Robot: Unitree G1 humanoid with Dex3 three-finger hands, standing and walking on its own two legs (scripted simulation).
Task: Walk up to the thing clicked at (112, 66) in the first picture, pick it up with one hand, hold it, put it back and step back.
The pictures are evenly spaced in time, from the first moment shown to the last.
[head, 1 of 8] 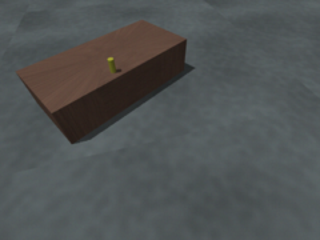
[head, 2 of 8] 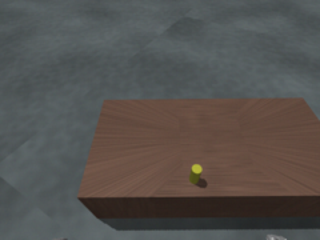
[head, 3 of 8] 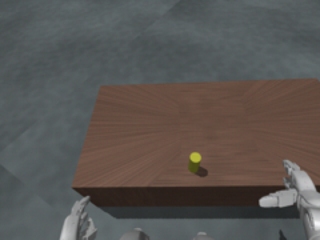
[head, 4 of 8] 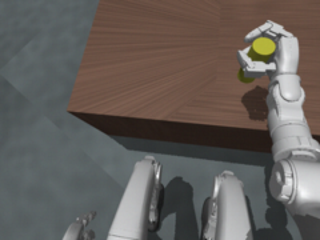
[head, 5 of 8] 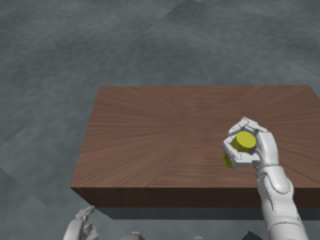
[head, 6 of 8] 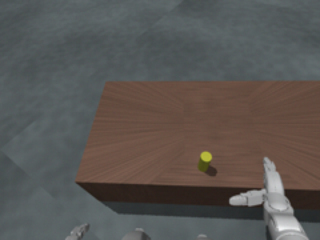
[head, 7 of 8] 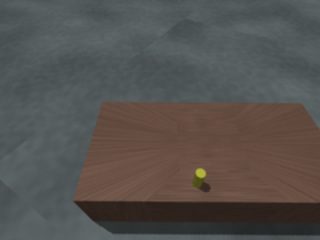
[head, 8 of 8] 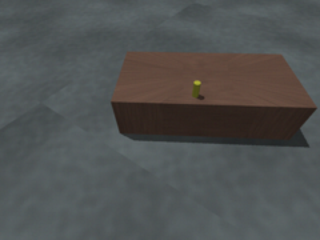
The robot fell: no
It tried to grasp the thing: yes
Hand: right
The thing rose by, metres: 0.36
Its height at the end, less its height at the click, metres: +0.00
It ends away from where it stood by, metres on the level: 0.03
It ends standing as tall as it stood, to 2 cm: yes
